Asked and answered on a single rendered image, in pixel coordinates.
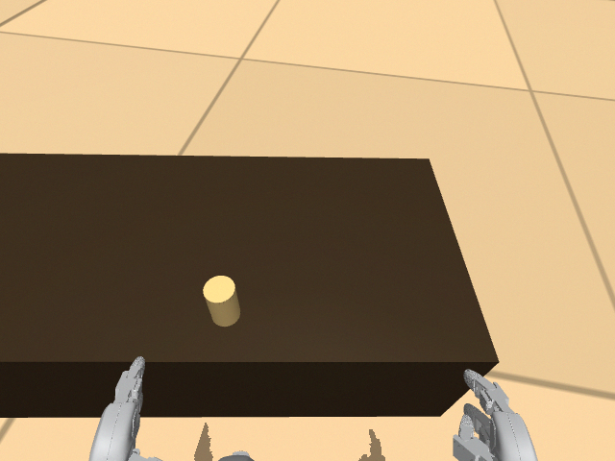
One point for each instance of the right robot hand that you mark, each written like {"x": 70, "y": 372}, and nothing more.
{"x": 504, "y": 437}

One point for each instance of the can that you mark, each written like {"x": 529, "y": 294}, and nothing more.
{"x": 222, "y": 301}

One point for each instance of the left robot hand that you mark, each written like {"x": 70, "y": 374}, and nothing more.
{"x": 114, "y": 439}

